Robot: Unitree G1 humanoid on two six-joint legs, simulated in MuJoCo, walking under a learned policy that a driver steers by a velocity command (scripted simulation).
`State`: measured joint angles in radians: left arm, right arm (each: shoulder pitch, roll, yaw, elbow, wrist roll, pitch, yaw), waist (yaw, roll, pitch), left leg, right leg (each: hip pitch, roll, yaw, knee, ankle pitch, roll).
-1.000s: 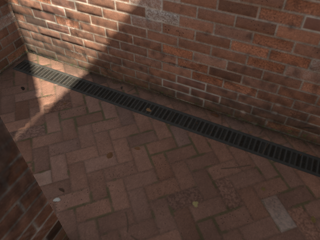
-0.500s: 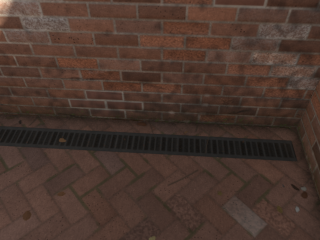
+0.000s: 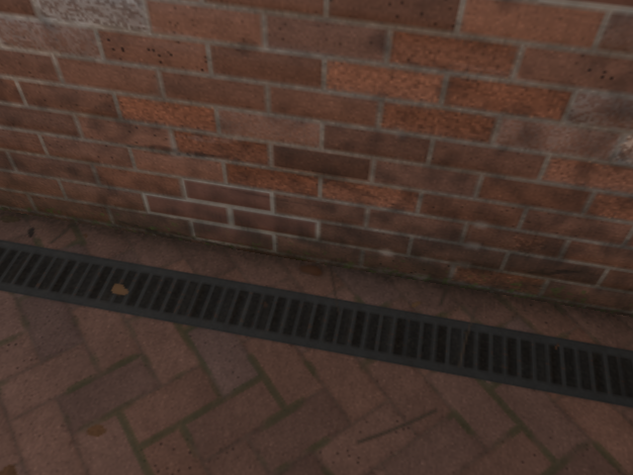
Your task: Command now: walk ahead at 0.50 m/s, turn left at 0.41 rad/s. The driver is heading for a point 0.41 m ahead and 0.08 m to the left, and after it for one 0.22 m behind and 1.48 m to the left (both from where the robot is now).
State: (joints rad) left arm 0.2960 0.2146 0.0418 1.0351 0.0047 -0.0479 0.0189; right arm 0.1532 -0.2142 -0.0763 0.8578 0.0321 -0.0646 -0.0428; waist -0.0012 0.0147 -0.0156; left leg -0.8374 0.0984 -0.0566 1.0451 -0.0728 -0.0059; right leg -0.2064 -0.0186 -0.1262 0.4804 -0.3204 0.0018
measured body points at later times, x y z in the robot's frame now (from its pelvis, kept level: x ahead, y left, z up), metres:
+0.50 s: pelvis +0.27 +0.09 +0.01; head +0.31 +0.12 +0.46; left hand +0.43 +0.40 -0.08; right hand +0.40 -0.16 -0.11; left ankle +0.22 +0.15 -0.73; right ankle +0.49 -0.03 -0.68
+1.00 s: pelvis +0.49 +0.17 +0.01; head +0.54 +0.18 +0.46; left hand +0.29 +0.42 -0.09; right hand +0.82 +0.11 -0.07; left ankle +0.54 +0.43 -0.64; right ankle +0.52 +0.03 -0.73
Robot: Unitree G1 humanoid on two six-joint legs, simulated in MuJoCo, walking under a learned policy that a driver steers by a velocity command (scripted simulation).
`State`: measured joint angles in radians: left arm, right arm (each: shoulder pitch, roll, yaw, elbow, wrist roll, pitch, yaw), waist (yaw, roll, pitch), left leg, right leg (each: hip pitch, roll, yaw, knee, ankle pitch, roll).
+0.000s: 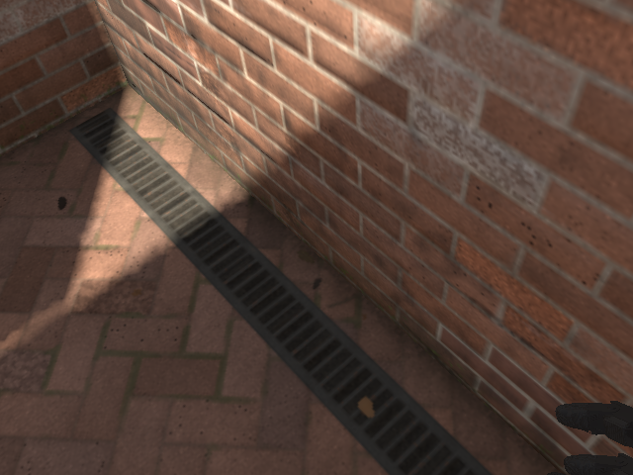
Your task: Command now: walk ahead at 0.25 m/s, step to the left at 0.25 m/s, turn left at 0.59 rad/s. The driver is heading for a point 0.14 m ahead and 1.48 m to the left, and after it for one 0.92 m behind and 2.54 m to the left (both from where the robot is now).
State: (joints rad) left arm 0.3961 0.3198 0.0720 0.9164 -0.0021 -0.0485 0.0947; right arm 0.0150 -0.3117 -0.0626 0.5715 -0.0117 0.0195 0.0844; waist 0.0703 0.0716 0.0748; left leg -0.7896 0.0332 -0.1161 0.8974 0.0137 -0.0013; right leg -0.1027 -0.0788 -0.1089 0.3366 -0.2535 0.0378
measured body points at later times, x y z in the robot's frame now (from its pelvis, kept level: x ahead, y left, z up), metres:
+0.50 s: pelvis +0.22 +0.12 -0.02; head +0.25 +0.11 +0.43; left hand +0.31 +0.42 -0.10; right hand +0.38 -0.13 -0.13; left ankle +0.19 +0.20 -0.75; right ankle +0.34 +0.04 -0.74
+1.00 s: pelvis +0.40 +0.32 -0.04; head +0.42 +0.34 +0.41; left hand +0.23 +0.59 -0.15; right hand +0.73 +0.22 -0.10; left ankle +0.42 +0.46 -0.75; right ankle +0.35 +0.06 -0.70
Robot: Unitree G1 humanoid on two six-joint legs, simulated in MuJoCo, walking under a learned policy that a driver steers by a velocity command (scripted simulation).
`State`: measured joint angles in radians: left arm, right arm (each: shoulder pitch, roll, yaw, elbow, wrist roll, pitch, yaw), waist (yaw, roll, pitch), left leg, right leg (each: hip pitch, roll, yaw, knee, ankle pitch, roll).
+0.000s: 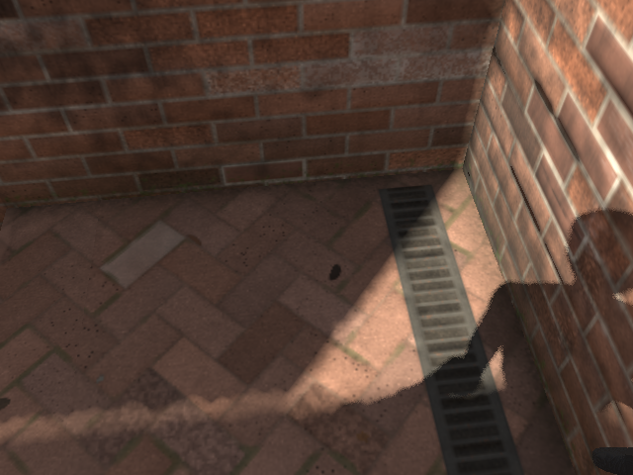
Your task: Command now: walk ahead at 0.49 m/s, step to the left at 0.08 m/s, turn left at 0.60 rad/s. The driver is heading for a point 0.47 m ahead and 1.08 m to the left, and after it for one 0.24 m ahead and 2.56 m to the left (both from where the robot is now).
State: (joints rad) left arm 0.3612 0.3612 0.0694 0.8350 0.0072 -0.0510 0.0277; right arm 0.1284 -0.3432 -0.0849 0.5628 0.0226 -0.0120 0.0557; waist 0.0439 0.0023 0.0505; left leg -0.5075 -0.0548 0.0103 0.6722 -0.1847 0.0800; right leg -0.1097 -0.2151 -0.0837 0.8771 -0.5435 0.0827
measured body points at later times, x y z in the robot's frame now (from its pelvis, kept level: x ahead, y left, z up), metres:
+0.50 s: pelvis +0.29 +0.03 +0.02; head +0.31 +0.05 +0.47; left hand +0.47 +0.33 -0.04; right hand +0.37 -0.25 -0.09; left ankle +0.10 +0.09 -0.71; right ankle +0.44 -0.04 -0.71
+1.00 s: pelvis +0.53 +0.17 +0.01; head +0.56 +0.20 +0.46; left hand +0.34 +0.38 -0.12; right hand +0.86 +0.14 -0.04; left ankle +0.60 +0.33 -0.70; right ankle +0.45 -0.04 -0.70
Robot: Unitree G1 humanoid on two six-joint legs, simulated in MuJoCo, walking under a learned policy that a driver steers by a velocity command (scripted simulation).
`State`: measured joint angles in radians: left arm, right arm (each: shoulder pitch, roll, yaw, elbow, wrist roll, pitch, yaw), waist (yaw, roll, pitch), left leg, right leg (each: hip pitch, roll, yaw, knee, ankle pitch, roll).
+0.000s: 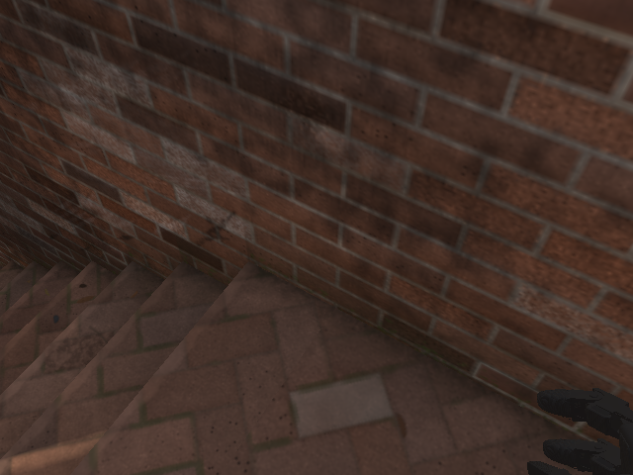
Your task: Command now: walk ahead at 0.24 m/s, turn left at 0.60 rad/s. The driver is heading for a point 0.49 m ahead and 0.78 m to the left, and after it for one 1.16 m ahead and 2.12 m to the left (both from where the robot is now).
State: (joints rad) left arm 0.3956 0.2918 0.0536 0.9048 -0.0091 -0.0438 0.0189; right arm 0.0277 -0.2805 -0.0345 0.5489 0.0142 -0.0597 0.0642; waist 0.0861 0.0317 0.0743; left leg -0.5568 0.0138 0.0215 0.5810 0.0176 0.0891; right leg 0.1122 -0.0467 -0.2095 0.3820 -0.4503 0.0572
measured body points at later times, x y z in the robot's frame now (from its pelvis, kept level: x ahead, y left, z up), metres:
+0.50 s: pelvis +0.16 +0.01 +0.01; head +0.18 +0.02 +0.46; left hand +0.22 +0.31 -0.10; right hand +0.40 -0.21 -0.06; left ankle +0.16 +0.09 -0.72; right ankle +0.27 -0.13 -0.70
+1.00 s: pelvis +0.19 +0.01 +0.02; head +0.18 +0.02 +0.47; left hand +0.20 +0.29 -0.10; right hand +0.45 -0.12 -0.06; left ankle +0.13 +0.12 -0.72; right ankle +0.26 -0.12 -0.72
